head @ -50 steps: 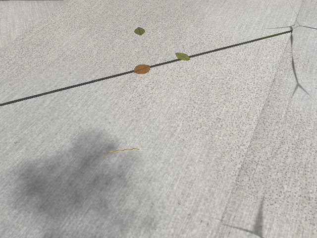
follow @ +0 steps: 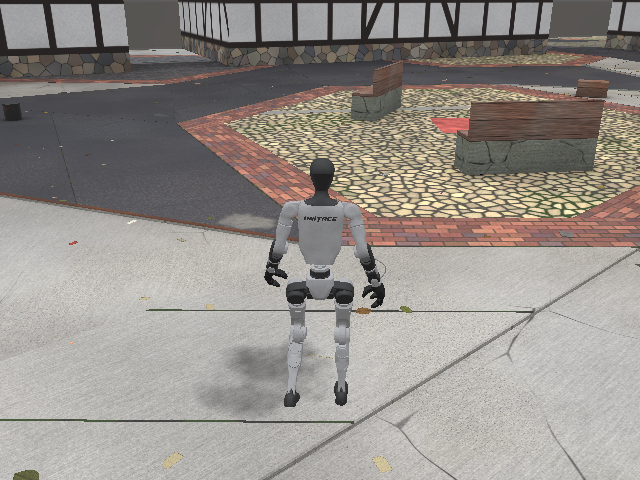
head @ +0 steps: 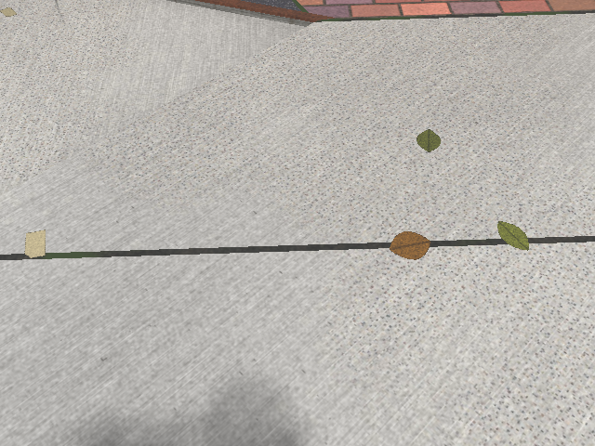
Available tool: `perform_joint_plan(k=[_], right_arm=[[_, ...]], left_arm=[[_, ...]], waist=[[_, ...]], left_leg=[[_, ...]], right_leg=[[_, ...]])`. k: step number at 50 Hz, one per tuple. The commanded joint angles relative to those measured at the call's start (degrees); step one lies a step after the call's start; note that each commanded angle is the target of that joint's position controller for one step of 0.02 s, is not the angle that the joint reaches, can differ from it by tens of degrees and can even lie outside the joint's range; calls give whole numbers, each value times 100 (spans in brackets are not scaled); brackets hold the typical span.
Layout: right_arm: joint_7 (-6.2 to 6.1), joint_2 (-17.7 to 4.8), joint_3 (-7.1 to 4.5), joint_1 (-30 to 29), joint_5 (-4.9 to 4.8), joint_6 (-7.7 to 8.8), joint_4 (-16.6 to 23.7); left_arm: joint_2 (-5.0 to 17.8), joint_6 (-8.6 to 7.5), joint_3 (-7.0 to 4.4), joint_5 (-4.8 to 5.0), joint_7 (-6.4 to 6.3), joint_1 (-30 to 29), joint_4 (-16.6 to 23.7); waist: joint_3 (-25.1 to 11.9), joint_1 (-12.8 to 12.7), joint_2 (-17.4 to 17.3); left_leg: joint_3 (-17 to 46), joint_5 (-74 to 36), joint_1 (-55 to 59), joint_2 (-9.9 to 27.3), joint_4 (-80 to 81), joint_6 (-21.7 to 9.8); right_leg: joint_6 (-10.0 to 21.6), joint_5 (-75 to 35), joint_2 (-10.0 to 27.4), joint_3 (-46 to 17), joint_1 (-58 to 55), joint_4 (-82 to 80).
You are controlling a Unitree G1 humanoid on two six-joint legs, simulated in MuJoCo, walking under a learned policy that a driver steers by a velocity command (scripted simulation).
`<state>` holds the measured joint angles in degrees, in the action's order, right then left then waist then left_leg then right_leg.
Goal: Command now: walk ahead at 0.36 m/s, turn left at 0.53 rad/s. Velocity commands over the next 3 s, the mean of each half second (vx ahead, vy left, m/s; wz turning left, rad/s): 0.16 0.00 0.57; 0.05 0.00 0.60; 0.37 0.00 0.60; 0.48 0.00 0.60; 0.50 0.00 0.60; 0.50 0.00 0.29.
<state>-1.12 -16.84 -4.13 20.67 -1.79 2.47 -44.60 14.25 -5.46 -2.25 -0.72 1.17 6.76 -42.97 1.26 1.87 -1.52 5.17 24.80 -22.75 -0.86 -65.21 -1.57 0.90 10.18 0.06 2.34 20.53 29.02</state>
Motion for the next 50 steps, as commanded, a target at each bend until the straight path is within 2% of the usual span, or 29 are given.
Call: perform_joint_plan(k=[1,2,4,8,13,15,16,17,18,19,20,21,22,23,24,26,30,33,36,39,40,41,42,43,44,45,46,48,50], right_arm=[[-26,-542,-202,-117,39,-34,516],[-19,-436,-192,-95,35,-102,526],[-8,-249,-141,-328,52,-196,709],[127,-113,-56,-795,85,-245,932],[323,-386,-159,-1242,115,-329,1211],[346,-536,-249,-1020,137,-352,1213],[307,-702,-348,-580,156,-337,1089],[181,-1222,-521,-112,161,-329,1015],[48,-1748,-557,-211,206,-347,1179],[114,-1454,-443,-266,263,-269,1362],[165,-1205,-378,-561,222,-205,1396],[155,-1035,-331,-838,119,-177,1356],[123,-922,-287,-1036,80,-199,1364],[81,-907,-268,-1219,97,-234,1389],[50,-914,-262,-1329,167,-259,1437],[-6,-921,-273,-1350,211,-273,1447],[-91,-985,-311,-1301,177,-336,1423],[-79,-966,-311,-1311,190,-389,1431],[-44,-960,-313,-1269,157,-440,1422],[-77,-908,-299,-1325,32,-518,1418],[-88,-682,-241,-1158,39,-526,1422],[-87,-675,-265,-1289,-20,-479,1615],[-66,-1109,-408,-1166,144,-400,1519],[-27,-1251,-487,-981,121,-411,1340],[-34,-1118,-476,-785,97,-476,1153],[-38,-959,-430,-711,117,-532,1100],[-9,-777,-368,-760,103,-558,1123],[49,-657,-286,-1180,41,-517,1327],[80,-602,-235,-1594,40,-454,1503]], left_arm=[[575,-16,-172,-70,-43,252,164],[563,-28,-184,-59,-53,193,130],[762,-22,-258,-22,-106,165,62],[1022,147,-352,50,-248,49,40],[1251,285,-432,243,-249,108,-38],[1312,333,-465,329,-258,0,-15],[1200,351,-441,331,-259,50,-29],[1016,350,-379,160,-228,406,-41],[554,352,-205,-214,-175,657,168],[778,341,-204,-76,-133,651,165],[1014,376,-270,133,-134,192,233],[988,411,-272,125,-183,48,258],[999,454,-288,34,-259,-28,221],[1033,501,-309,6,-298,-21,258],[1011,533,-311,2,-302,53,257],[862,563,-277,20,-317,180,233],[717,587,-228,20,-320,-7,323],[730,564,-240,55,-285,-98,391],[761,492,-268,91,-221,-59,439],[808,437,-342,82,-150,468,303],[1151,455,-430,-14,-173,638,304],[1645,491,-530,-178,-187,537,310],[1389,450,-481,-267,-208,212,511],[1069,436,-387,-206,-273,-175,659],[893,440,-344,-106,-309,-417,731],[816,444,-317,7,-343,-337,724],[803,458,-289,54,-376,-171,697],[911,483,-317,56,-418,274,645],[1053,466,-370,36,-423,685,585]], waist=[[-295,-173,780],[-290,-121,851],[-220,-105,837],[-376,-215,774],[-365,-269,746],[-445,-68,695],[-653,140,478],[-989,255,-384],[-1265,-176,-1821],[-2289,75,-1201],[-1787,128,-582],[-1282,-5,-287],[-1050,-87,-99],[-922,-231,-230],[-914,-316,-380],[-970,-352,-465],[-947,-232,-511],[-831,-144,-658],[-777,-100,-765],[-745,-377,-698],[-809,-312,-32],[-380,-158,1733],[-367,-169,1605],[-364,5,1140],[-294,100,888],[-316,22,832],[-252,-68,880],[-137,-377,1089],[-113,-663,1092]], left_leg=[[197,-379,-1593,598,-412,162],[44,-424,-1421,580,-290,217],[-129,-683,-1451,572,249,327],[-426,-1801,-916,567,1715,317],[-609,-1793,-446,438,2772,39],[-786,-1699,18,230,3312,-182],[-866,-2135,743,1,3784,-362],[-59,-4311,1959,455,4005,-696],[2019,-6749,3231,1879,3626,-1704],[2946,-5260,3280,2325,4086,-2304],[2444,-4493,2860,2017,4278,-2036],[1979,-3776,2361,1681,4353,-1664],[1799,-3255,1913,1478,4452,-1432],[1638,-3047,1415,1301,4559,-1336],[1544,-3055,1103,1171,4621,-1301],[1427,-3059,925,1025,4633,-1291],[1666,-1950,756,878,4668,-1218],[2000,-1184,642,820,4714,-1134],[2391,-1143,786,822,4627,-1067],[2358,-1045,486,488,4294,-713],[1888,-92,-124,84,3498,-393],[440,737,-1349,-901,2251,-54],[500,894,-1377,-569,792,221],[522,518,-1237,-458,138,297],[397,203,-1202,-427,-182,402],[304,-192,-1431,-340,-497,476],[170,-408,-1617,-246,-613,520],[-193,-659,-1993,-62,-195,583],[-273,-644,-2208,98,367,639]], right_leg=[[833,-2338,1647,-1418,-1661,-1245],[854,-2961,1532,-1032,-1468,-1271],[965,-3576,1533,-570,-1334,-1410],[969,-3448,1479,169,-1339,-1495],[779,-2955,1650,418,-1712,-1049],[600,-3164,1598,530,-1758,-358],[401,-3081,1333,708,-1557,454],[-15,-1772,892,873,-685,1759],[-503,2949,5,830,1285,3768],[-474,3150,-126,-485,1567,4592],[-397,2649,49,-634,1802,4648],[-358,2165,198,-628,1897,4328],[-373,1829,307,-673,1784,3995],[-392,1595,303,-678,1454,3730],[-420,1416,198,-616,1171,3636],[-494,1284,76,-584,946,3155],[-574,1013,-30,-694,728,2288],[-524,1002,-113,-743,486,1745],[-387,1099,-196,-753,219,1091],[-86,302,-132,-612,-790,-515],[248,276,811,-1345,-1404,-925],[1087,-374,1935,-2776,-1304,-1360],[1522,-817,2433,-3217,-925,-1424],[1325,-1011,2133,-2593,-820,-1273],[1021,-994,1719,-1969,-818,-1156],[882,-386,1544,-1704,-1059,-1202],[852,159,1444,-1532,-1170,-1332],[859,1173,1386,-1409,-1560,-1645],[913,1469,1531,-1442,-2028,-1761]])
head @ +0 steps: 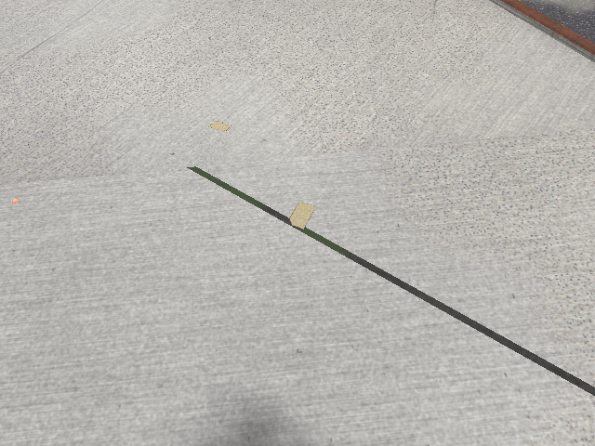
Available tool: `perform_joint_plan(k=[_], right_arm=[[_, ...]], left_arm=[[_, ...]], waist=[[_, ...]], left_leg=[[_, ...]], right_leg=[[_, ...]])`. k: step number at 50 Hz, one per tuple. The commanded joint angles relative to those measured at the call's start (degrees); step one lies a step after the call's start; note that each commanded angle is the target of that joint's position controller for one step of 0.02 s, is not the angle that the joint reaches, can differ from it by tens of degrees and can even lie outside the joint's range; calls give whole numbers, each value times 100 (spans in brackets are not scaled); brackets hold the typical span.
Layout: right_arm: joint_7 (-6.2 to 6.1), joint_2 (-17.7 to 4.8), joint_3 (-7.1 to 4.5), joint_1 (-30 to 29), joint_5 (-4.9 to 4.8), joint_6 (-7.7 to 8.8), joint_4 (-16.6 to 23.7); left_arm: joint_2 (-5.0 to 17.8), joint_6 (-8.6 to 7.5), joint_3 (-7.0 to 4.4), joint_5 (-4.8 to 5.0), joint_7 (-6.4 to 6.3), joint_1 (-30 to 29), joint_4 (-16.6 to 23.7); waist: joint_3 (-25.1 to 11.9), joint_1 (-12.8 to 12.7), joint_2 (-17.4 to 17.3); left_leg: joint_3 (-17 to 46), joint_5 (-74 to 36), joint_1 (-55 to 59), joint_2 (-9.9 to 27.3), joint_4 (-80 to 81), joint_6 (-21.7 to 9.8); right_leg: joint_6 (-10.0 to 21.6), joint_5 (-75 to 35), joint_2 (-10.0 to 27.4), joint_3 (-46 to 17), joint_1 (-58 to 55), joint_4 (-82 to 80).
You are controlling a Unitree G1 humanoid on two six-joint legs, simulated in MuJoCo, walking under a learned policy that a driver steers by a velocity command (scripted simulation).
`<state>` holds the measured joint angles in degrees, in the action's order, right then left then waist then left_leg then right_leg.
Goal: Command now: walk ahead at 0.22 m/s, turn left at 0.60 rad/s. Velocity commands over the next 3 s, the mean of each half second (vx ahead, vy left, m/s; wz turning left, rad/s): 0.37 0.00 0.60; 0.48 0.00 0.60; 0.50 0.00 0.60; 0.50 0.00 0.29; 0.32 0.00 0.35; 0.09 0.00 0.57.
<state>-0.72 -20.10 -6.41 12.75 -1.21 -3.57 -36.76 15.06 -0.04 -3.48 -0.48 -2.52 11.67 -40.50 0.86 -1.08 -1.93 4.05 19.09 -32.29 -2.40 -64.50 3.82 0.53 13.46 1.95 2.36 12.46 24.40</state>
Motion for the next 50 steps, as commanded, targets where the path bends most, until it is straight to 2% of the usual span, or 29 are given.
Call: perform_joint_plan(k=[1,5,8,11,12,13,14,15,16,17,18,20,23,27,29,32,33,34,35,36,37,38,39,40,41,42,44,47,50], right_arm=[[61,-230,21,-889,-4,182,770],[185,-56,132,-911,4,290,827],[266,-119,127,-714,-20,327,726],[282,-175,60,105,-36,332,355],[231,-462,-100,808,-80,325,123],[140,-1031,-256,1641,-85,340,2],[169,-1588,-286,1501,-53,491,229],[210,-1023,-146,1406,-17,628,220],[209,-691,-9,1168,26,709,207],[199,-489,68,854,40,723,266],[171,-406,114,582,42,700,294],[86,-438,136,432,106,697,307],[-30,-574,97,576,68,701,137],[-92,-664,51,1059,-40,692,-174],[-111,-649,46,1172,-84,680,-298],[-147,-675,1,1159,-56,599,-400],[-140,-679,-10,1116,-39,569,-393],[-117,-613,15,1035,-15,547,-359],[-83,-457,89,879,44,534,-222],[-73,101,246,1490,72,563,-98],[-54,-3,298,1853,-81,620,-100],[-44,-559,143,1397,-187,616,-152],[-39,-704,116,814,-154,606,-47],[-31,-593,125,490,-69,606,51],[-13,-496,105,418,-22,580,68],[10,-344,124,535,-56,532,46],[18,-79,185,497,-63,443,84],[47,-7,231,166,14,429,220],[170,40,271,-258,-9,514,265]], left_arm=[[1050,-94,-279,20,-44,310,318],[1293,-171,-384,94,61,317,297],[1379,-228,-425,178,183,264,237],[1240,-214,-381,265,268,113,172],[961,-232,-280,180,284,199,151],[497,-268,-115,-37,313,-37,376],[448,-442,-82,26,301,-379,885],[956,-593,-182,233,322,-727,909],[1080,-683,-218,278,362,-698,867],[1051,-708,-217,149,365,-528,706],[1059,-716,-235,3,372,-478,653],[964,-684,-226,-49,420,-436,574],[656,-630,-100,-29,420,-865,620],[511,-656,-8,78,503,-1728,853],[618,-679,-39,105,537,-1861,919],[781,-713,-112,100,533,-1665,891],[872,-723,-167,91,503,-1393,844],[1022,-730,-263,78,447,-801,716],[1207,-728,-337,16,397,85,612],[1658,-686,-442,-105,342,933,507],[1365,-659,-360,-30,419,981,420],[900,-600,-248,41,372,643,503],[738,-535,-201,54,318,362,500],[688,-508,-173,16,303,150,420],[586,-529,-141,-38,292,6,370],[587,-557,-144,-54,286,-91,335],[611,-640,-175,21,294,-154,210],[867,-684,-265,36,297,-89,43],[989,-635,-288,49,280,-105,-32]], waist=[[-85,-428,1134],[34,-392,1196],[128,-256,1191],[-62,256,820],[-404,559,386],[-607,859,-1071],[-744,703,-1754],[-458,900,-902],[-118,669,-815],[54,469,-442],[162,319,-412],[139,165,-416],[198,241,-241],[330,540,-342],[355,525,-348],[288,375,-481],[123,242,-569],[-300,-71,-573],[-1110,-531,-491],[-2277,-476,805],[-2802,-285,2147],[-1765,-367,1377],[-993,-380,795],[-438,-237,484],[-200,-75,546],[-93,53,711],[87,136,727],[180,116,535],[247,-13,458]], left_leg=[[-189,-42,-1221,330,578,102],[-519,98,-272,524,1713,-108],[-764,130,631,478,2457,-364],[-1119,-383,2186,169,3466,-674],[-962,-233,3287,35,3629,-853],[1079,67,4333,1298,4232,-1338],[3982,1338,4776,2297,5117,-2523],[3835,1624,4561,2363,5369,-2571],[3250,1193,4204,2172,5303,-2366],[2640,650,3794,1887,5216,-2156],[2188,42,3405,1643,5253,-2014],[1701,-892,2989,1360,5368,-1900],[1125,-1699,2564,1067,5330,-1744],[1138,-1660,2264,1010,5252,-1573],[1398,-1647,2495,1150,5089,-1502],[1661,-2295,2972,1319,4659,-1358],[1669,-3026,3035,1265,4332,-1294],[1519,-3824,2957,1012,3638,-1155],[1384,-3555,2287,699,2386,-966],[895,-1256,469,-34,179,-575],[843,1444,-605,-247,-1041,-428],[813,1062,-1070,194,-1451,-388],[494,588,-1063,441,-1352,-384],[370,310,-899,631,-1074,-391],[378,131,-654,811,-795,-424],[339,53,-379,900,-653,-435],[236,21,-374,996,-325,-406],[215,-668,-665,1078,384,-328],[-21,-1693,-461,1000,1474,-369]], right_leg=[[967,1169,1421,-1415,-1342,-1334],[929,1079,1528,-872,-831,-1480],[893,948,1534,-497,-353,-1399],[674,837,1421,-8,306,-540],[452,369,1130,423,805,583],[-38,1446,558,891,2198,3039],[-259,2178,-317,75,4178,4429],[-134,1803,68,-535,4563,4860],[7,1208,250,-575,4485,4638],[-9,712,413,-572,4173,4310],[-70,349,454,-567,3829,3848],[-219,-242,325,-431,3318,3388],[-396,-1100,62,-320,2843,2125],[-365,-1844,-236,-338,2139,863],[-253,-1938,-236,-517,2009,524],[-57,-1443,-235,-573,1708,359],[44,-1132,-320,-456,1276,341],[207,-1173,-386,-283,363,186],[514,-1161,97,-647,-1251,418],[1245,-382,1570,-2676,-3612,469],[1657,745,2321,-4799,-4113,-421],[1411,1463,2124,-4192,-3294,-673],[1206,1173,1897,-3246,-2375,-754],[1135,520,1657,-2619,-1492,-934],[1072,76,1452,-2131,-939,-1098],[1050,-121,1345,-1771,-563,-1280],[1142,-500,1362,-1277,-231,-1571],[1234,-1029,1440,-713,-351,-1768],[1031,-1428,1193,57,-488,-1751]])
Over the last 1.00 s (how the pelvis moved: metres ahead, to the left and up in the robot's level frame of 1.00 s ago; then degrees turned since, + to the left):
0.16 0.01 0.01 36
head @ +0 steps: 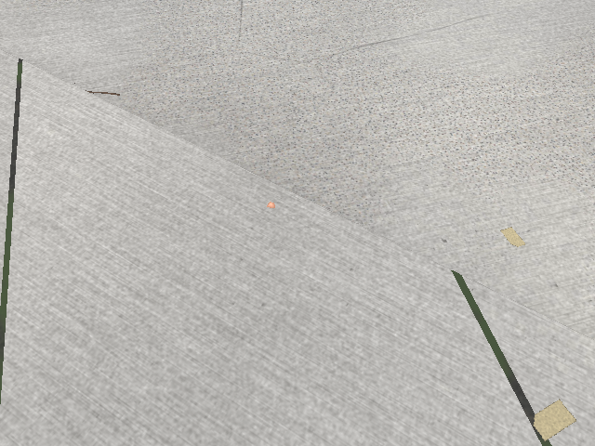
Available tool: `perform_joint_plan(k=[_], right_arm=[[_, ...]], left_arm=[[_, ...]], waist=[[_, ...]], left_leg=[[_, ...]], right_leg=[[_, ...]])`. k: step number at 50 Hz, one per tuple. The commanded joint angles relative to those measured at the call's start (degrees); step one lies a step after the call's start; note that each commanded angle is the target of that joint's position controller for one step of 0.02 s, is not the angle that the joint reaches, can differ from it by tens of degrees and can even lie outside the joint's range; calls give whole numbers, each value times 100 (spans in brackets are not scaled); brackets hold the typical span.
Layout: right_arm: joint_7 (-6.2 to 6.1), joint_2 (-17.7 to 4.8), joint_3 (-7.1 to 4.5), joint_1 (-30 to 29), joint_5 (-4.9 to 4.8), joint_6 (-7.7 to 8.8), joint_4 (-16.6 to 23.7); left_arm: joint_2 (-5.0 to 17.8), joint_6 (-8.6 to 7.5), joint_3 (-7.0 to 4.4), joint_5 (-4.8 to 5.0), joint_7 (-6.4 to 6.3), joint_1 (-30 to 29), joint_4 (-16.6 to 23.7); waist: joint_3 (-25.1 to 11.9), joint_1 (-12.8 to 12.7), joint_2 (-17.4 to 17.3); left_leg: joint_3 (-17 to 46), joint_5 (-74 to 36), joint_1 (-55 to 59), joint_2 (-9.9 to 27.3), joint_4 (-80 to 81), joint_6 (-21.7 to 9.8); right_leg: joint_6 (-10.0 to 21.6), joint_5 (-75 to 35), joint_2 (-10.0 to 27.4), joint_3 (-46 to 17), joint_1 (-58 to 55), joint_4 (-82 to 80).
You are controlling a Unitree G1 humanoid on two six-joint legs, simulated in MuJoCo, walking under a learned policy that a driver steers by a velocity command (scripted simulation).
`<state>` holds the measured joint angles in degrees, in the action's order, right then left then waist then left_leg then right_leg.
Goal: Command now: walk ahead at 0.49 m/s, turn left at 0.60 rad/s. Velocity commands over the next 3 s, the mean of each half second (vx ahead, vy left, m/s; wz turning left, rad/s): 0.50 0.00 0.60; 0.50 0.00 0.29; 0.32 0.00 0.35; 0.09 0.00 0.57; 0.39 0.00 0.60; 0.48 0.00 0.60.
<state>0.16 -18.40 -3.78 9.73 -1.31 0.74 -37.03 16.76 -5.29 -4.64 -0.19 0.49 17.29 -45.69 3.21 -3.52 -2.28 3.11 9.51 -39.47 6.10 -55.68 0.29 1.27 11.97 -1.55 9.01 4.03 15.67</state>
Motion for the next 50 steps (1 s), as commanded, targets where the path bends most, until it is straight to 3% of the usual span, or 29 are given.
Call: perform_joint_plan(k=[1,5,7,8,9,10,11,12,13,14,15,16,17,20,24,27,30,32,33,34,35,36,37,38,39,41,43,46,50], right_arm=[[123,-107,24,-179,2,107,340],[254,-166,15,-796,-23,104,604],[282,-328,-69,-733,13,79,681],[274,-482,-159,-410,30,54,639],[246,-711,-310,394,18,31,440],[159,-1120,-530,1496,-22,-25,130],[70,-1862,-655,1549,-105,-21,115],[124,-1641,-537,1581,-60,117,416],[164,-1176,-401,1436,6,228,335],[162,-1018,-348,1218,6,286,296],[148,-831,-283,806,11,297,332],[121,-677,-219,523,68,303,403],[96,-653,-197,379,115,300,452],[-4,-753,-219,430,80,323,333],[-109,-873,-257,677,37,273,150],[-120,-907,-276,995,-4,245,-22],[-133,-743,-230,1137,-6,219,-167],[-120,-709,-226,1113,20,174,-224],[-104,-582,-181,1107,41,163,-220],[-84,-322,-76,1127,101,164,-157],[-92,-26,28,1866,-27,217,-114],[-103,-272,21,1940,-75,271,-154],[-99,-695,-94,1342,-121,276,-130],[-105,-727,-92,823,-60,279,-17],[-94,-642,-81,495,41,306,78],[-56,-441,-69,559,75,311,40],[-40,-244,-16,601,81,295,-2],[-24,-73,80,70,134,330,160],[79,40,149,-658,80,412,276]], left_arm=[[866,-85,-182,38,-29,-588,448],[1122,46,-257,164,-23,-219,271],[1287,135,-303,230,-31,-179,237],[1368,184,-323,263,-42,-190,242],[1340,239,-303,293,-59,-264,264],[1122,240,-204,200,-93,-158,317],[304,163,65,-98,-62,272,649],[491,-41,113,42,-22,-66,797],[965,-160,-5,279,23,-679,945],[877,-239,42,275,19,-801,987],[848,-265,42,117,-23,-800,917],[906,-233,1,22,-30,-728,877],[910,-171,-10,-5,-8,-667,856],[662,-29,58,-74,5,-771,861],[388,-15,187,-52,47,-1655,1064],[477,-68,168,39,103,-2074,1190],[641,-124,95,50,162,-1961,1160],[699,-155,34,41,162,-1611,1082],[805,-171,-43,3,130,-1151,958],[1022,-200,-115,-69,102,-407,876],[1559,-160,-266,-156,90,325,699],[1267,-123,-224,27,171,586,546],[880,-100,-110,104,154,297,579],[744,-56,-54,53,128,-15,633],[638,-28,-7,6,118,-226,612],[473,-57,62,-56,98,-380,587],[510,-94,57,16,85,-271,492],[756,-79,-3,73,47,-81,352],[896,7,-13,129,17,237,173]], waist=[[53,137,458],[217,-43,451],[70,111,554],[-196,336,638],[-617,823,584],[-1171,1308,323],[-1502,746,-1343],[-2604,936,-1031],[-1886,1111,-476],[-1322,925,-286],[-975,668,56],[-820,457,-24],[-750,336,-116],[-529,279,37],[-219,594,-107],[-157,772,-168],[-198,721,-334],[-211,523,-494],[-443,296,-462],[-1142,-39,-156],[-2049,45,1364],[-2045,-15,1895],[-1190,-120,1161],[-720,-67,711],[-327,36,516],[-249,276,744],[-309,311,815],[-211,183,637],[-102,-85,632]], left_leg=[[-56,-948,357,98,937,-43],[-346,-810,397,-37,1763,-253],[-612,-220,725,-314,1940,-457],[-801,76,1238,-557,1979,-589],[-963,-40,2337,-857,2256,-777],[-590,-156,4071,-874,2334,-1015],[2433,581,5898,678,2685,-1921],[4746,1795,6400,1331,3754,-2530],[4010,1529,6042,1201,3973,-2159],[3291,1048,5312,981,3934,-1971],[2727,372,4523,758,3898,-1795],[2324,-265,3938,579,3980,-1733],[2179,-593,3581,496,4091,-1739],[1649,-1328,2892,313,4234,-1777],[1178,-702,2387,-114,4215,-1430],[1438,-215,2411,-35,4054,-1304],[1771,-138,3013,238,3596,-1201],[1862,-594,3196,278,3255,-1090],[1726,-1223,3191,43,2741,-962],[1418,-1068,2796,-255,1470,-757],[696,536,959,-1068,-623,-245],[804,2334,-96,-1131,-1596,-128],[910,1951,-537,-841,-1992,-139],[642,1540,-488,-604,-1934,-161],[496,1229,-414,-422,-1582,-172],[379,809,99,-125,-993,-167],[211,702,198,-68,-592,-96],[67,38,51,1,475,21],[-176,-1112,547,-195,1872,58]], right_leg=[[890,-1331,1511,-424,295,-864],[708,-1523,1713,-105,-393,-705],[602,-2937,1771,79,-749,-140],[526,-3927,1734,207,-823,503],[383,-4496,1583,422,-551,1620],[141,-3735,1364,489,509,3185],[-275,1235,440,365,3099,5391],[-290,2330,-58,-1161,3909,6389],[-167,1769,263,-1411,4444,6394],[-65,1293,499,-1371,4373,5940],[-84,963,706,-1386,4006,5425],[-113,735,821,-1431,3571,5063],[-163,613,836,-1421,3298,4894],[-413,248,730,-1225,3078,4112],[-565,-1322,403,-1142,2682,2339],[-520,-1734,213,-1222,2325,1701],[-308,-1439,289,-1330,2288,1433],[-90,-972,245,-1155,1881,1275],[74,-886,173,-1024,1209,1123],[401,-923,769,-1573,-30,1273],[1358,92,1984,-3918,-2097,931],[1609,1691,2410,-5611,-2355,96],[1381,2239,2287,-5086,-1733,-45],[1202,1799,2060,-4290,-1043,-70],[1167,1159,1809,-3694,-391,-191],[1073,199,1450,-2996,185,-413],[1164,-502,1373,-2575,282,-555],[1214,-1215,1365,-2095,224,-727],[1016,-1458,1174,-1518,272,-735]])
Over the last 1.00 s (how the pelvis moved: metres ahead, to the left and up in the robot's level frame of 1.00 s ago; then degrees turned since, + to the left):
0.41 0.17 0.00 35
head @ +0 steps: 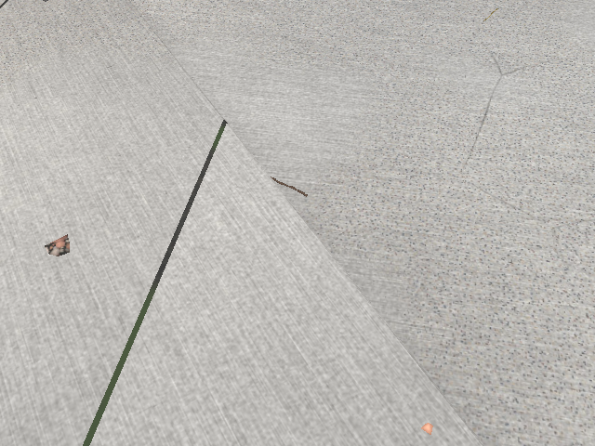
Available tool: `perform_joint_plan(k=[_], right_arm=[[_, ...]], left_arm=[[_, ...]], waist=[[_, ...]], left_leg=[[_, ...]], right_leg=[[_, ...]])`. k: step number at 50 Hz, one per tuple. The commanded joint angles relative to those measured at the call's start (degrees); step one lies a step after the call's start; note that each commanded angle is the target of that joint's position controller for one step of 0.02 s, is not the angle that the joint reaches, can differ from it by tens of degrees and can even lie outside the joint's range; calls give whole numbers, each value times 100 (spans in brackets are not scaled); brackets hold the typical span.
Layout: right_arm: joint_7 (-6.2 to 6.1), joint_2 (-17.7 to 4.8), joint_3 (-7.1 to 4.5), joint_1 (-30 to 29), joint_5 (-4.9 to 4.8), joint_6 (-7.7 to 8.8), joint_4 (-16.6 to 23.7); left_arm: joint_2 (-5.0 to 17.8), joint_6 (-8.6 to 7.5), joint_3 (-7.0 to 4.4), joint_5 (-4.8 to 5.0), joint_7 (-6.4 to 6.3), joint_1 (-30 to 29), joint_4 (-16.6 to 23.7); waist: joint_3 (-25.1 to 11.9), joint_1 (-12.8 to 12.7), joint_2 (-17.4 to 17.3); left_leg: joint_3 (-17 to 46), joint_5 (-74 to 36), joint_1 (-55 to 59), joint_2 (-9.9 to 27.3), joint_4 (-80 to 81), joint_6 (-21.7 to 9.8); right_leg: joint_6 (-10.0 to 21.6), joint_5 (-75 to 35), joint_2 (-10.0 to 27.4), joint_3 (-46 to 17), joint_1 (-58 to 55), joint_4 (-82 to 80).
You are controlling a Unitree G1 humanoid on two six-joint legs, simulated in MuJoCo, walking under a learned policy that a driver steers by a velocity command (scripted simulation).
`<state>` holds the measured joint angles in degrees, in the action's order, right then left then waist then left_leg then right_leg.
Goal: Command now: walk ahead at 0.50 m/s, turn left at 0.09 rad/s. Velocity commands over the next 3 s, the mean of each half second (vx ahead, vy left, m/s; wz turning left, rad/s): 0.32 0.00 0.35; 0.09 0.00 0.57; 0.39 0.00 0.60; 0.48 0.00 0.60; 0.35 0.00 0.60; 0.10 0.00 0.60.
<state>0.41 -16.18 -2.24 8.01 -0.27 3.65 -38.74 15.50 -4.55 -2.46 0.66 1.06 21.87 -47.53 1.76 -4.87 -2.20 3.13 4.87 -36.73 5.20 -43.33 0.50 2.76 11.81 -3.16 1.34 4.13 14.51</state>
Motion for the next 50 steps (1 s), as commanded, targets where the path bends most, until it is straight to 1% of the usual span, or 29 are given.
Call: perform_joint_plan(k=[1,6,7,8,9,10,11,12,13,14,15,16,18,23,29,31,32,33,34,35,36,37,38,39,41,43,45,47,50], right_arm=[[82,-193,-4,-654,-46,134,486],[233,-374,-56,-989,-100,135,640],[241,-479,-107,-780,-83,124,603],[227,-640,-209,-201,-32,114,444],[183,-923,-346,544,5,105,241],[116,-1516,-489,1275,92,64,182],[140,-1636,-480,1232,38,48,186],[133,-1110,-365,1249,-32,12,231],[119,-994,-317,855,-36,7,278],[111,-912,-302,591,-50,-7,309],[92,-897,-305,364,-36,-29,356],[77,-901,-310,233,27,-49,392],[54,-956,-343,111,64,-67,381],[-123,-1113,-406,248,-44,-213,226],[-223,-1128,-418,403,-62,-447,161],[-238,-1077,-402,308,-88,-492,212],[-253,-1021,-380,172,-118,-514,257],[-262,-858,-331,220,-112,-522,295],[-254,-507,-240,635,7,-523,288],[-270,-687,-292,838,-65,-494,392],[-265,-1151,-420,1086,10,-476,238],[-265,-1325,-511,940,-66,-527,129],[-298,-1230,-525,907,-96,-621,48],[-313,-1143,-514,810,-93,-695,94],[-280,-812,-426,642,-130,-741,208],[-260,-666,-373,378,-132,-721,369],[-192,-612,-325,186,-110,-698,492],[-98,-575,-284,44,-86,-660,598],[14,-692,-315,175,-76,-593,548]], left_arm=[[1044,-47,-231,55,-43,-87,294],[1176,97,-279,61,-92,113,71],[1223,124,-293,55,-115,47,71],[1222,169,-288,38,-149,-95,98],[1139,191,-246,-18,-205,-112,184],[875,133,-126,-248,-255,42,470],[371,33,60,-266,-176,633,484],[978,-42,-80,-100,-120,212,431],[1046,-71,-103,30,-105,-336,627],[1019,-61,-106,-23,-147,-586,662],[1025,-14,-137,-107,-193,-672,717],[996,65,-148,-126,-213,-630,766],[825,196,-124,-126,-255,-447,750],[677,338,-95,-177,-313,-1022,956],[727,309,-124,-88,-235,-1752,1225],[786,240,-170,-76,-203,-1640,1216],[782,198,-192,-73,-191,-1456,1163],[918,162,-238,-112,-207,-1291,1128],[1276,191,-302,-188,-260,-1244,1204],[1370,262,-342,-357,-234,-1136,1121],[1111,272,-296,-251,-222,-1170,1192],[840,282,-226,-221,-235,-1307,1248],[752,311,-207,-195,-243,-1488,1281],[727,340,-197,-134,-265,-1615,1276],[770,401,-209,-170,-301,-1638,1238],[827,448,-252,-187,-340,-1495,1175],[946,475,-319,-135,-352,-1314,1109],[1129,463,-386,-57,-325,-1322,1073],[1280,391,-451,34,-221,-1366,1024]], waist=[[76,-13,625],[113,75,679],[-47,241,717],[-388,604,688],[-893,934,572],[-1709,1013,-378],[-2440,657,-1426],[-2304,931,-652],[-1476,875,-432],[-1049,749,74],[-800,579,170],[-755,398,16],[-789,224,-164],[-905,339,-225],[-762,559,-439],[-734,473,-567],[-709,320,-598],[-771,300,-455],[-1128,542,663],[-1005,657,1936],[-999,615,1491],[-836,572,1061],[-711,625,792],[-579,614,835],[-440,574,1025],[-529,418,1204],[-717,257,1189],[-643,209,1303],[-479,297,1255]], left_leg=[[-218,-781,361,-156,814,32],[-267,-258,435,-301,1327,-324],[-374,-58,808,-437,1383,-442],[-519,-155,1642,-645,1590,-593],[-400,-664,2840,-646,1693,-756],[1233,-2377,4781,575,1198,-1280],[3482,-2532,6001,1649,1710,-2227],[3187,-2417,5723,1428,1871,-2064],[2351,-2985,4979,1189,1910,-1902],[1873,-3286,4247,928,2007,-1752],[1646,-3333,3592,779,2168,-1667],[1534,-3332,3098,642,2327,-1647],[1327,-3459,2543,522,2451,-1718],[1261,-2723,2196,246,2349,-1489],[2002,-1429,2489,182,1986,-1276],[2319,-1333,2643,113,1739,-1156],[2350,-1183,2607,-37,1544,-1006],[2247,-566,2333,-279,1218,-768],[1487,1560,1722,-837,20,-431],[767,3583,506,-1483,-932,-110],[766,3418,317,-1071,-2016,150],[691,3006,259,-938,-2475,285],[592,2687,244,-846,-2635,402],[526,2426,185,-752,-2723,482],[163,2068,389,-706,-2405,573],[0,1959,382,-600,-1876,619],[-121,1811,530,-392,-1256,544],[-300,1782,864,-300,-656,383],[-582,1701,1577,-346,188,60]], right_leg=[[856,-1440,1381,-738,211,-608],[645,-2140,1787,-533,-707,-231],[563,-2986,1769,-383,-817,106],[395,-4083,1579,-105,-762,915],[143,-4284,1305,174,-311,2026],[-197,-2261,872,398,1297,3981],[-479,2356,-42,-86,3042,5612],[-446,2347,262,-707,3370,6054],[-432,1964,451,-583,3635,6018],[-469,1617,626,-517,3574,5758],[-522,1345,734,-526,3328,5429],[-569,1185,777,-564,2966,5246],[-705,1027,678,-500,2624,4869],[-850,108,419,-545,2454,3645],[-786,178,136,-767,2234,2433],[-677,183,88,-778,1900,1784],[-572,-314,122,-712,1511,1105],[-385,-1148,532,-863,855,615],[109,-2728,1822,-1866,-59,716],[1160,-3689,2693,-3249,-360,600],[1399,-3456,2811,-3276,-298,593],[1192,-3178,2448,-2552,-118,696],[956,-2726,2084,-2015,36,709],[893,-2461,1974,-1757,176,656],[864,-2317,1654,-1152,457,464],[981,-2385,1723,-970,169,409],[1001,-935,1853,-938,20,164],[962,311,1930,-933,267,-129],[854,998,2014,-742,689,-286]])
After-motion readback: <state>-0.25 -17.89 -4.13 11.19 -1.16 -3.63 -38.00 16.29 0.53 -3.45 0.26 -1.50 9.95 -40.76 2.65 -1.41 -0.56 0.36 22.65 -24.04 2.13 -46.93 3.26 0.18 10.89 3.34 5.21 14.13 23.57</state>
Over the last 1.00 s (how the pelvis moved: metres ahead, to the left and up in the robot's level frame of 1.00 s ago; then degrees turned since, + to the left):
0.57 0.12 0.00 25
